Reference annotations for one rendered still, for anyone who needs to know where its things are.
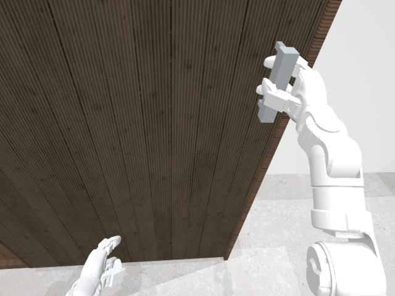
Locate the right robot upper arm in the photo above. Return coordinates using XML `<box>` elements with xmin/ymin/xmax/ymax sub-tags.
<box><xmin>306</xmin><ymin>241</ymin><xmax>387</xmax><ymax>296</ymax></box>

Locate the handle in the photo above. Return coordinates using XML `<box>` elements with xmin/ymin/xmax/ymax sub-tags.
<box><xmin>258</xmin><ymin>41</ymin><xmax>300</xmax><ymax>123</ymax></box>

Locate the robot left hand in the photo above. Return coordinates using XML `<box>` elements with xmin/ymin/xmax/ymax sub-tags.
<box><xmin>80</xmin><ymin>236</ymin><xmax>125</xmax><ymax>290</ymax></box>

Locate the robot right hand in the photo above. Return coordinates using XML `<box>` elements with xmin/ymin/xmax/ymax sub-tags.
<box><xmin>256</xmin><ymin>55</ymin><xmax>327</xmax><ymax>123</ymax></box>

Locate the wardrobe door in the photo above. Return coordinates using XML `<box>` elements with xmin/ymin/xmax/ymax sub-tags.
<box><xmin>0</xmin><ymin>244</ymin><xmax>18</xmax><ymax>260</ymax></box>
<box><xmin>0</xmin><ymin>0</ymin><xmax>329</xmax><ymax>268</ymax></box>

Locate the right robot forearm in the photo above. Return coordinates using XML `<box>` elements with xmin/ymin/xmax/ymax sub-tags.
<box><xmin>296</xmin><ymin>104</ymin><xmax>386</xmax><ymax>292</ymax></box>

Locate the left robot forearm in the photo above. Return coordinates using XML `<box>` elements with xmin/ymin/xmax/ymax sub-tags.
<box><xmin>65</xmin><ymin>276</ymin><xmax>102</xmax><ymax>296</ymax></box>

